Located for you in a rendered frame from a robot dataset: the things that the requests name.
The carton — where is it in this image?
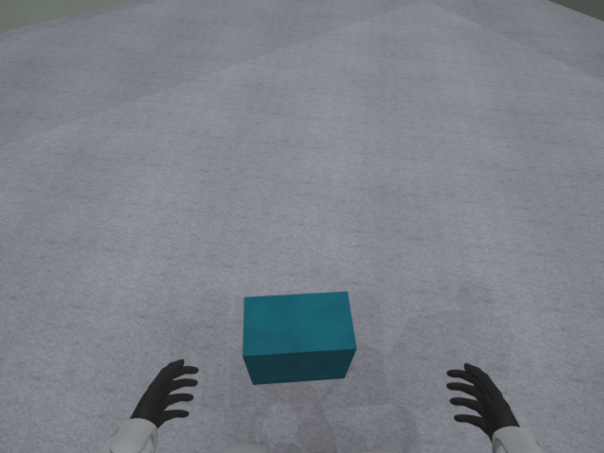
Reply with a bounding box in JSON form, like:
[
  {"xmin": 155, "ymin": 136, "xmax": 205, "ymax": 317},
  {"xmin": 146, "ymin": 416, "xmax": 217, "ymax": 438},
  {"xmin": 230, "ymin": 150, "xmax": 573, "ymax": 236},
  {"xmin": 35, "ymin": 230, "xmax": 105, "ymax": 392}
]
[{"xmin": 243, "ymin": 292, "xmax": 357, "ymax": 385}]

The robot right forearm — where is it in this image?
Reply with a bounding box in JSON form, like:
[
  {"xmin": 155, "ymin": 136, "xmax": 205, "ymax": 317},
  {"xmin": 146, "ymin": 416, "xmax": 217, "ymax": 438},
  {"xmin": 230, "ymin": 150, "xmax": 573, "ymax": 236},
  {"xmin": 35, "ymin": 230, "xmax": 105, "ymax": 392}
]
[{"xmin": 492, "ymin": 427, "xmax": 548, "ymax": 453}]

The robot right hand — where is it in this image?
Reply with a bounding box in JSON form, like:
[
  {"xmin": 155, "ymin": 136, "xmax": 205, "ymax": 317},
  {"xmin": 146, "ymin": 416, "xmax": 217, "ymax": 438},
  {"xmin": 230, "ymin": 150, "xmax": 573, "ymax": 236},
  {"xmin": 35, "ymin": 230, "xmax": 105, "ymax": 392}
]
[{"xmin": 446, "ymin": 363, "xmax": 520, "ymax": 441}]

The robot left forearm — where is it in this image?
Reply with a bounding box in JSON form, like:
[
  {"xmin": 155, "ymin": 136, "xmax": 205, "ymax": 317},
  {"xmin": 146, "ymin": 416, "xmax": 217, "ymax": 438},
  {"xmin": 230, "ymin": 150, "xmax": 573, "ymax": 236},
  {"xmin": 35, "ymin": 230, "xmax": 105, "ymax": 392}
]
[{"xmin": 98, "ymin": 418, "xmax": 158, "ymax": 453}]

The robot left hand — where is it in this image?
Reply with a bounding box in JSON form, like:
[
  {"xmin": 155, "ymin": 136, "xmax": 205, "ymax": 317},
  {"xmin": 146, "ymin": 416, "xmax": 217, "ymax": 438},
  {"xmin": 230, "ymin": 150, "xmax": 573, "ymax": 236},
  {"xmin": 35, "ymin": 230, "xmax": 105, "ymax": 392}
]
[{"xmin": 130, "ymin": 360, "xmax": 199, "ymax": 428}]

